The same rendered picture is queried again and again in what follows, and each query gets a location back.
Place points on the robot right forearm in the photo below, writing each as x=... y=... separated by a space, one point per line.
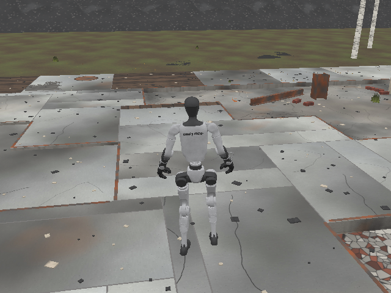
x=225 y=157

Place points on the robot left forearm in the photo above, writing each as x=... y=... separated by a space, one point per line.
x=163 y=162

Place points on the right robot hand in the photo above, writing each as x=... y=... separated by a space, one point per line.
x=231 y=167

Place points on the right robot shin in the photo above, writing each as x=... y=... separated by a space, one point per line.
x=212 y=213

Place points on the robot right upper arm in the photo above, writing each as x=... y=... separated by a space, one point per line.
x=212 y=128

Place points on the robot left upper arm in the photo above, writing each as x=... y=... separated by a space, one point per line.
x=174 y=130

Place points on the left robot hand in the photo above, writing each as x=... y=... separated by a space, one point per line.
x=165 y=171

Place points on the humanoid robot torso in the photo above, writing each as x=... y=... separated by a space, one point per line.
x=194 y=141

